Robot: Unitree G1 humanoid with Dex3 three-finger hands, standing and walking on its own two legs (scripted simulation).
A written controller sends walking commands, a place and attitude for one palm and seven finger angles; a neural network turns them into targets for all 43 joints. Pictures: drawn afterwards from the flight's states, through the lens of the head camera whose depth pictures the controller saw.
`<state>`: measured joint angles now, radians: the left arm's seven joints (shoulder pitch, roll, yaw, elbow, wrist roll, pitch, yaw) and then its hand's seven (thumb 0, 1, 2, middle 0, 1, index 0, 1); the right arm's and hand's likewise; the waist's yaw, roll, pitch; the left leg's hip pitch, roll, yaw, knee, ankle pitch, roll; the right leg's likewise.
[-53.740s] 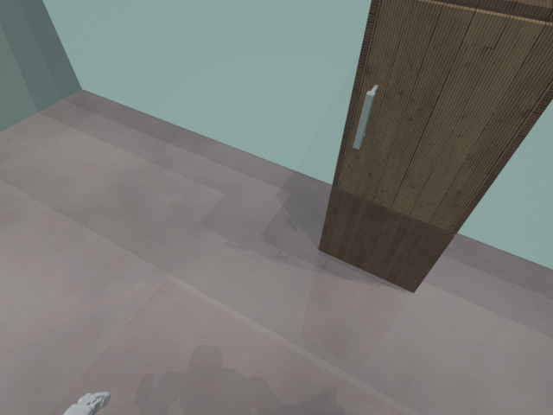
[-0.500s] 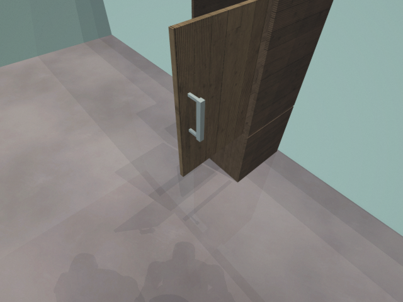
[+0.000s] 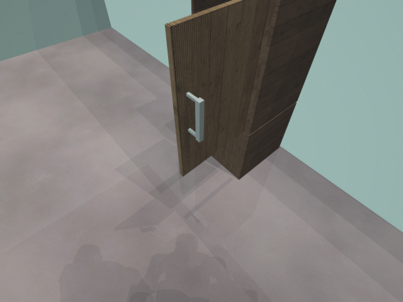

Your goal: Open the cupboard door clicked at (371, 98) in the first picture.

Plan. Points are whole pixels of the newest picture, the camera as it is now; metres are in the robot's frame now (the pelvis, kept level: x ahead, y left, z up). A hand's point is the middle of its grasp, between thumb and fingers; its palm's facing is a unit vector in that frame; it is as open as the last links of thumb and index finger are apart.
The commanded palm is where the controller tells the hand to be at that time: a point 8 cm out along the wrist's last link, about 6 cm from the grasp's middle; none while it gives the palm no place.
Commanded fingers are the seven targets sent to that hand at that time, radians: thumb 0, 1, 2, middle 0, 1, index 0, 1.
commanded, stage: look to check the result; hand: left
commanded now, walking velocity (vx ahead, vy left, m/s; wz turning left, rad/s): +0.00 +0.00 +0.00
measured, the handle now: (195, 118) +0.63 +0.06 -0.04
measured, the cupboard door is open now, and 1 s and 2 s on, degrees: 92 92 92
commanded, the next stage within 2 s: stand and wait in 0.18 s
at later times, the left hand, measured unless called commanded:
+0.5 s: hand out of the picture +0.09 +0.22 -0.16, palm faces -0.01 -0.95 -0.30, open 7.4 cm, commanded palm none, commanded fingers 0.00 0.90 0.90 -0.20 -0.30 -0.20 -0.30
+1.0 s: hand out of the picture +0.10 +0.21 -0.16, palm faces -0.01 -0.95 -0.30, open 7.4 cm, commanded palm none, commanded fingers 0.00 0.90 0.90 -0.20 -0.30 -0.20 -0.30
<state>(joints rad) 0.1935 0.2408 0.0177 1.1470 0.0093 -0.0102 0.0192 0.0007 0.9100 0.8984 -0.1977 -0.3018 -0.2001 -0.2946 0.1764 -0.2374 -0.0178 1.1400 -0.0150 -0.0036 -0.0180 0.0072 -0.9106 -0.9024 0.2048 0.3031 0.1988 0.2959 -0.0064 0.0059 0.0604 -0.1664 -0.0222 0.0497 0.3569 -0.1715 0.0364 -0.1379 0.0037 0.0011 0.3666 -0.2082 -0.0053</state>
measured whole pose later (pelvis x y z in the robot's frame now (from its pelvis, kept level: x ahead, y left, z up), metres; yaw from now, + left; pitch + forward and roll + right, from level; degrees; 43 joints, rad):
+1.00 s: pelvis +0.04 -0.02 +0.00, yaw +0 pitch -1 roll +0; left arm 0.14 0.29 0.01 1.14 0.00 -0.02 0.02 0.00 0.91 0.90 -0.20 -0.30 -0.20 -0.29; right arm 0.13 -0.28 0.00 1.14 -0.01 0.00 -0.02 0.01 -0.91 -0.90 0.21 0.30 0.20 0.30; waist -0.01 0.00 0.05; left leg -0.09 0.00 0.04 0.30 -0.19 0.01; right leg -0.06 0.03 0.00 0.30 -0.23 -0.03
